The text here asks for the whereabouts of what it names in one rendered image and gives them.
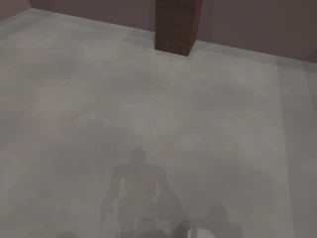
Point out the cabinet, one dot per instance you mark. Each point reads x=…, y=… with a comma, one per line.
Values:
x=176, y=25

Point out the robot right thigh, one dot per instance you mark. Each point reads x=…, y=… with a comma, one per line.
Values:
x=199, y=232

